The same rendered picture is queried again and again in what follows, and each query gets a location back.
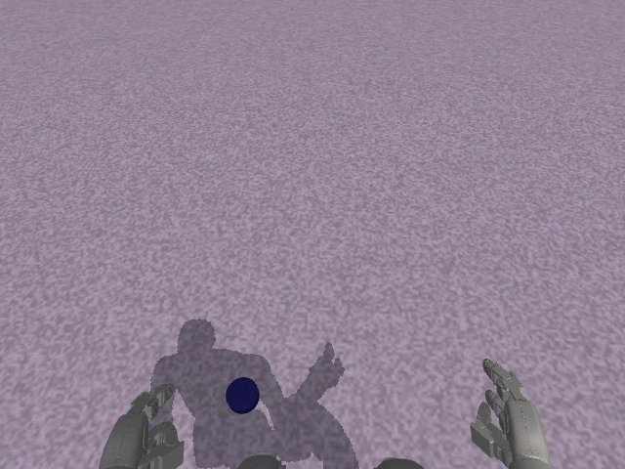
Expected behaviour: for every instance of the left robot hand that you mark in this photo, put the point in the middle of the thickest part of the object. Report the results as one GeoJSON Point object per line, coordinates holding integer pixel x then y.
{"type": "Point", "coordinates": [131, 444]}

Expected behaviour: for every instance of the right robot hand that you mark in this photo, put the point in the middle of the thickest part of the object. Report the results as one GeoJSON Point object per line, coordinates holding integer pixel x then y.
{"type": "Point", "coordinates": [518, 419]}

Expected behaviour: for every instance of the tin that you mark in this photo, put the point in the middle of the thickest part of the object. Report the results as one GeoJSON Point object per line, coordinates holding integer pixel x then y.
{"type": "Point", "coordinates": [242, 395]}

